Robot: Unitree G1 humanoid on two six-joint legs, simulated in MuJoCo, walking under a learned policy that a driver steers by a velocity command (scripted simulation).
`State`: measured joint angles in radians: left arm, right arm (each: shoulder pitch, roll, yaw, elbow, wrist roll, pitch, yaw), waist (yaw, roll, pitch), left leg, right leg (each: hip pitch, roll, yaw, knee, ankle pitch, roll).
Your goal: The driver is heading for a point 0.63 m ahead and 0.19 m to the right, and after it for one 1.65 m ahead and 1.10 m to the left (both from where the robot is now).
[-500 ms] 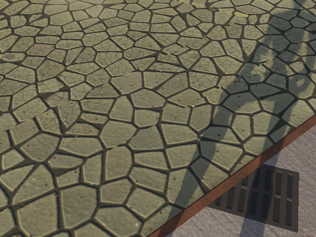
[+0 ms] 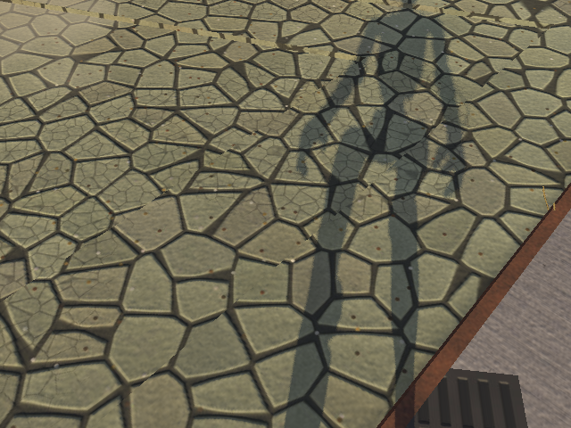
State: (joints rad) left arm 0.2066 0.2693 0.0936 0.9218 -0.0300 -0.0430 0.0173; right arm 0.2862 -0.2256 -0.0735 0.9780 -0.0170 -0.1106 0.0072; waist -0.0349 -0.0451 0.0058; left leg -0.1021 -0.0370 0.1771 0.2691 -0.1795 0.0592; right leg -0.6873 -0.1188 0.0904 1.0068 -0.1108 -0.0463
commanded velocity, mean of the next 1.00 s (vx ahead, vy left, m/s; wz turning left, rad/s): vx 0.35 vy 0.00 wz -0.37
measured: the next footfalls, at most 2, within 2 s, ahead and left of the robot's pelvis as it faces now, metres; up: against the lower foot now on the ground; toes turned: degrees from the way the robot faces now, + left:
right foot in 0.28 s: +0.31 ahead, -0.15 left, +0.00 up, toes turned -13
left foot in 0.76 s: +0.62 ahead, -0.05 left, -0.04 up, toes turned -28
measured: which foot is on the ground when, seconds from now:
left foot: down 0.00-0.30, up 0.32-0.74, down 0.76-1.00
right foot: up 0.00-0.26, down 0.28-0.78, up 0.80-1.00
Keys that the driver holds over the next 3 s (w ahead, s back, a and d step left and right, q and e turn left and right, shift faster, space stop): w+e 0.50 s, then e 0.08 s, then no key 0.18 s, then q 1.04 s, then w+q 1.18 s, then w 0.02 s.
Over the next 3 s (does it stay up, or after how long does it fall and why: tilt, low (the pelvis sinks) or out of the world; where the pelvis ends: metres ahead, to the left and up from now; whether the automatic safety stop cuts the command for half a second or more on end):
stays up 0.84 0.22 -0.09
